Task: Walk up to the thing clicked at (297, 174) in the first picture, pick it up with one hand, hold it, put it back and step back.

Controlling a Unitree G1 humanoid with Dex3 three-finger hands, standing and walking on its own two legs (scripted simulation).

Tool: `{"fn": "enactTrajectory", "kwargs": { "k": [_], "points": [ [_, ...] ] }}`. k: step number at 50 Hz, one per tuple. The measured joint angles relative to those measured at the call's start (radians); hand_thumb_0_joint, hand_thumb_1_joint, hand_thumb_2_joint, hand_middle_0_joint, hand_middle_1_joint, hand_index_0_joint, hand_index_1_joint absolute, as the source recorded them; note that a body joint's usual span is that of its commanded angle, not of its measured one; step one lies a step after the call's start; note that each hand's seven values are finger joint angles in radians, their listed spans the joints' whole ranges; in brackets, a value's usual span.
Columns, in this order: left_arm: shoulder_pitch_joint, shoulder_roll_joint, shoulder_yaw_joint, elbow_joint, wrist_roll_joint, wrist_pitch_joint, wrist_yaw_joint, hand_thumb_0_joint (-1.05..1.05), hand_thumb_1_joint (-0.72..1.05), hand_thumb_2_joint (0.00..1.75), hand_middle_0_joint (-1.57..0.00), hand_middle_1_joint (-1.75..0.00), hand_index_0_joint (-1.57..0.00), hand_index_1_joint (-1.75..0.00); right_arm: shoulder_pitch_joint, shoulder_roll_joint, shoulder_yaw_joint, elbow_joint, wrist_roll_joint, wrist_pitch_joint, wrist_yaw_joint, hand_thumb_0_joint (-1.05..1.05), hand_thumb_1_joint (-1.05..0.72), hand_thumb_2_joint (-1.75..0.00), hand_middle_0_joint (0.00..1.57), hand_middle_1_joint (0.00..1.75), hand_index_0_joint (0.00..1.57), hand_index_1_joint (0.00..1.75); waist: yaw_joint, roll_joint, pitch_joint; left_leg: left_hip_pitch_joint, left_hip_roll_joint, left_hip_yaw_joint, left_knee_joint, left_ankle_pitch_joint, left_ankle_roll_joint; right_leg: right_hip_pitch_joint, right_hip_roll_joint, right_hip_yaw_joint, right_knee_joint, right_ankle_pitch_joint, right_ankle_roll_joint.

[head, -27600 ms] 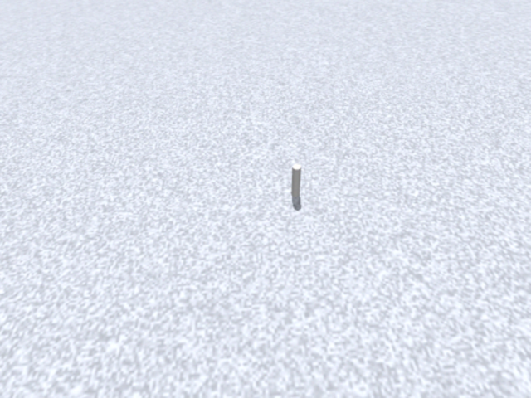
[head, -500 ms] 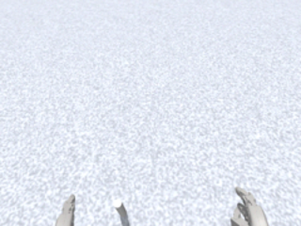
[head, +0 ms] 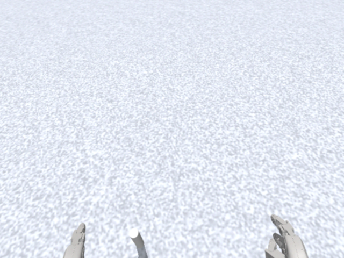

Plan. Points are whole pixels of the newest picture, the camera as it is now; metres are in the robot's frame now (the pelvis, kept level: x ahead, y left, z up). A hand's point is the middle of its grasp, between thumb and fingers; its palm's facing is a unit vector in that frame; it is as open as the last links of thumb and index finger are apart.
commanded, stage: stand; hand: left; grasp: from the side
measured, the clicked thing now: (137, 238) +0.36 +0.21 -0.62
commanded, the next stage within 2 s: none
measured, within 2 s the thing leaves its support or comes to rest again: neither
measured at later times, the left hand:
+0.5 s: hand out of the picture +0.10 +0.24 -0.11, palm faces -0.01 -0.94 -0.35, open 8.4 cm
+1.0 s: hand out of the picture +0.03 +0.26 -0.10, palm faces +0.01 -0.94 -0.34, open 7.4 cm
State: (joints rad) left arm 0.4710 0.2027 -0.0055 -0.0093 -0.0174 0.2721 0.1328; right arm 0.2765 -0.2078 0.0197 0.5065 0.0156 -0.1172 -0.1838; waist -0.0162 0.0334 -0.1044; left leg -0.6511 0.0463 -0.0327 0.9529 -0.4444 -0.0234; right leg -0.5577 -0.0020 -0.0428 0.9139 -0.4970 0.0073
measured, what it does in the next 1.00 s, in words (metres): rises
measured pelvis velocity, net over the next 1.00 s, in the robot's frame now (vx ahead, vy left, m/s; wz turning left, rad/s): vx -0.02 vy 0.01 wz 0.00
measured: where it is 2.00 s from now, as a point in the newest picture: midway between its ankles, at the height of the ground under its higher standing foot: outside the picture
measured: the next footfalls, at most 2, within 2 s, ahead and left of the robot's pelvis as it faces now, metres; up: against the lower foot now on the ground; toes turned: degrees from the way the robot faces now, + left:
none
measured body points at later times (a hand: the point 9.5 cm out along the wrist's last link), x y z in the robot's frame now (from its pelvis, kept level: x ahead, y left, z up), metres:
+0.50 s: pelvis -0.01 +0.00 +0.03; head +0.00 +0.01 +0.47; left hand +0.10 +0.29 -0.08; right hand +0.10 -0.28 -0.09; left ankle +0.02 +0.13 -0.69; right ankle -0.02 -0.12 -0.69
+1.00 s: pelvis -0.02 +0.01 +0.06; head -0.02 +0.01 +0.51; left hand +0.03 +0.31 -0.08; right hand +0.06 -0.27 -0.08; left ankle +0.02 +0.13 -0.69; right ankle -0.02 -0.12 -0.69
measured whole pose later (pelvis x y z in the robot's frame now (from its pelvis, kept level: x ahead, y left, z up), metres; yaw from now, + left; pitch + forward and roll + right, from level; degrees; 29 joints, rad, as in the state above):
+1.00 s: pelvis -0.02 +0.01 +0.06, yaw +0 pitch -4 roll +0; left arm 0.18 0.32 0.01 1.09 0.02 0.00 0.02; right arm 0.14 -0.30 -0.02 1.11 -0.02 0.00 -0.01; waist 0.02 0.01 0.05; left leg -0.17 0.00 0.01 0.41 -0.17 0.00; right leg -0.11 -0.05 -0.02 0.41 -0.24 0.03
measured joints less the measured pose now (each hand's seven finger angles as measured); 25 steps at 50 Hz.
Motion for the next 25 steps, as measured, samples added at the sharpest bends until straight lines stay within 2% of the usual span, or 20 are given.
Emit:
{"fn": "enactTrajectory", "kwargs": {
  "k": [5, 11, 13, 15, 20, 25],
  "points": [
    [-0.002, 0.000, 0.000, 0.005, 0.002, 0.002, 0.001, -0.01, -0.51, 0.10, -0.10, -0.12, -0.10, -0.12, 0.000, 0.001, -0.001, 0.003, -0.001, 0.001, 0.000, 0.01, -0.90, -0.90, 0.20, 0.30, 0.20, 0.30, 0.001, -0.001, -0.002, 0.005, 0.000, 0.000, 0.000, -0.001, -0.002, 0.004, 0.000, 0.000, 0.002, -0.001, -0.001],
    [-0.009, -0.002, -0.002, 0.011, 0.001, 0.001, 0.002, -0.01, -0.21, 0.39, -0.16, -0.23, -0.16, -0.23, -0.002, 0.000, 0.000, 0.003, -0.001, -0.001, 0.001, 0.01, -0.90, -0.89, 0.20, 0.30, 0.20, 0.30, 0.001, 0.002, 0.000, 0.007, 0.000, -0.001, -0.001, 0.003, -0.003, 0.005, 0.000, 0.000, 0.004, 0.000, -0.003],
    [-0.071, 0.016, -0.010, 0.132, 0.048, -0.083, -0.028, -0.01, -0.08, 0.51, -0.18, -0.25, -0.17, -0.25, -0.034, -0.009, -0.006, 0.065, -0.055, 0.010, 0.033, 0.01, -0.90, -0.89, 0.20, 0.30, 0.20, 0.30, 0.012, -0.011, 0.044, 0.052, -0.008, 0.006, -0.024, 0.015, 0.000, 0.043, -0.008, 0.005, -0.004, 0.004, -0.006],
    [-0.146, 0.046, -0.012, 0.294, 0.076, -0.149, -0.062, -0.01, 0.05, 0.61, -0.19, -0.27, -0.18, -0.27, -0.074, -0.028, -0.002, 0.155, -0.087, 0.051, 0.083, 0.00, -0.90, -0.89, 0.20, 0.30, 0.20, 0.30, 0.025, -0.033, 0.073, 0.097, -0.019, 0.018, -0.061, 0.035, 0.005, 0.076, -0.020, 0.014, -0.019, 0.013, -0.009],
    [-0.220, 0.098, 0.010, 0.550, 0.068, -0.229, -0.106, 0.00, 0.42, 0.78, -0.20, -0.29, -0.20, -0.29, -0.100, -0.063, -0.028, 0.272, -0.073, 0.092, 0.158, 0.01, -0.90, -0.89, 0.21, 0.30, 0.21, 0.30, 0.032, -0.056, 0.117, 0.181, -0.031, 0.030, -0.144, 0.076, 0.008, 0.146, -0.032, 0.024, -0.079, 0.044, -0.004],
    [-0.219, 0.121, 0.027, 0.715, 0.061, -0.257, -0.110, 0.00, 0.70, 0.85, -0.20, -0.30, -0.20, -0.30, -0.081, -0.092, -0.057, 0.349, -0.065, 0.103, 0.175, 0.01, -0.90, -0.89, 0.21, 0.30, 0.20, 0.30, 0.028, -0.057, 0.125, 0.250, -0.035, 0.036, -0.217, 0.106, 0.014, 0.215, -0.035, 0.028, -0.155, 0.078, 0.004]
  ]
}}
